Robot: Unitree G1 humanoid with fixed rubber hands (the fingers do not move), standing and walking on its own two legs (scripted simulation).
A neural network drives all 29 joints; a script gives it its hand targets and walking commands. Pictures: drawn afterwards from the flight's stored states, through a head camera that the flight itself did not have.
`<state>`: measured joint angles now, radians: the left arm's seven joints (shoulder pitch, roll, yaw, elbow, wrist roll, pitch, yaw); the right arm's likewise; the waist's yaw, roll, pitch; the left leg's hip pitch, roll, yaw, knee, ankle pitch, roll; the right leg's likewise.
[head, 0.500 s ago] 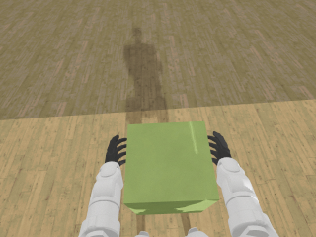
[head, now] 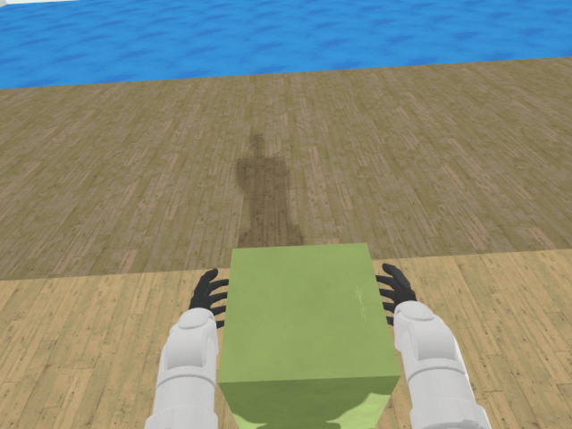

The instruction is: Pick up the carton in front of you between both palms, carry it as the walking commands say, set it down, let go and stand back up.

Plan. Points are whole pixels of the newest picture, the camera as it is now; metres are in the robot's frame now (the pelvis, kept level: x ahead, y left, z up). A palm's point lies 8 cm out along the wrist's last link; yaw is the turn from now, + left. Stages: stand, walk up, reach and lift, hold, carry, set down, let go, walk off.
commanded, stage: reach and lift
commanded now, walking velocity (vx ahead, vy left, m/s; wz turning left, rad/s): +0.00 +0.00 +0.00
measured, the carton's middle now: (303, 343) +0.28 +0.00 -0.05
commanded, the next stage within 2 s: hold in 0.86 s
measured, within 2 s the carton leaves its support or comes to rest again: neither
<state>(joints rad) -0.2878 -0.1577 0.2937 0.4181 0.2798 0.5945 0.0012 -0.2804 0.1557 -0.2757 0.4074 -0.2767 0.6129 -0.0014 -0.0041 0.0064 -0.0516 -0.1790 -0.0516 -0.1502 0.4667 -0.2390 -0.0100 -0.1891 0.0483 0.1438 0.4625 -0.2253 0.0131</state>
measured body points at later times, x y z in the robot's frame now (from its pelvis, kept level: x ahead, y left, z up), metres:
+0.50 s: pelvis +0.00 +0.00 +0.00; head -0.02 +0.00 +0.45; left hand +0.31 +0.15 +0.03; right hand +0.31 -0.15 +0.02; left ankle +0.01 +0.13 -0.74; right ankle +0.02 -0.13 -0.74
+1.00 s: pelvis +0.01 +0.00 +0.01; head -0.04 +0.00 +0.45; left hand +0.31 +0.15 +0.05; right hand +0.30 -0.15 +0.05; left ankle +0.01 +0.13 -0.74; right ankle +0.02 -0.13 -0.74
